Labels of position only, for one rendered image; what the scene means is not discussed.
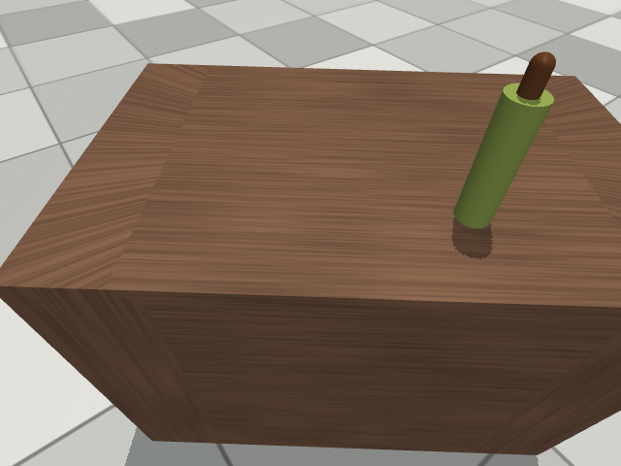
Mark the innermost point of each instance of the bottle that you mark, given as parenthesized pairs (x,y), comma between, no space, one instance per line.
(514,125)

